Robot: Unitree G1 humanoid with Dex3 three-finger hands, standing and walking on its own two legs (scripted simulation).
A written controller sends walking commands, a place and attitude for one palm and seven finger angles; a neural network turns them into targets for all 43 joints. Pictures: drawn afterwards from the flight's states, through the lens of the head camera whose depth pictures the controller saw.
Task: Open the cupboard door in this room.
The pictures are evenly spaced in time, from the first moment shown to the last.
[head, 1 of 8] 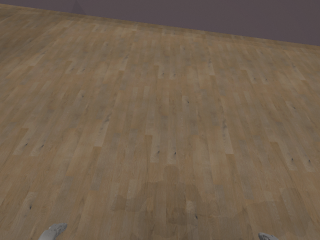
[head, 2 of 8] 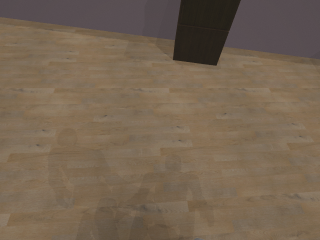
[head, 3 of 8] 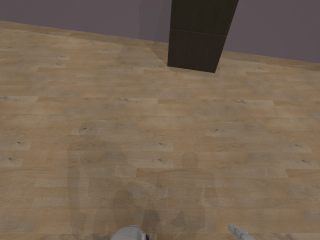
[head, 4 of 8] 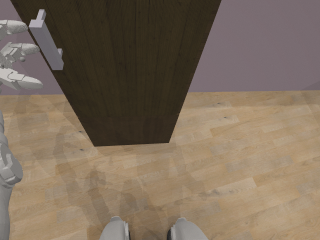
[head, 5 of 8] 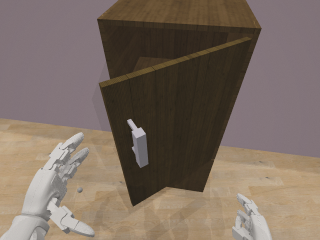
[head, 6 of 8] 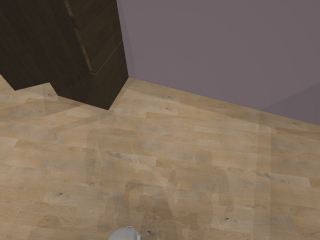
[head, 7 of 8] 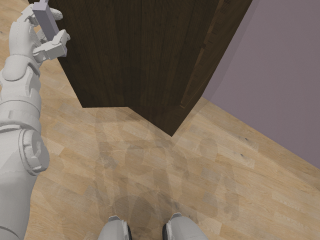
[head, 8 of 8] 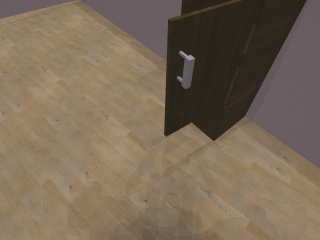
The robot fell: no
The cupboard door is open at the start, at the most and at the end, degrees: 0 86 85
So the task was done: yes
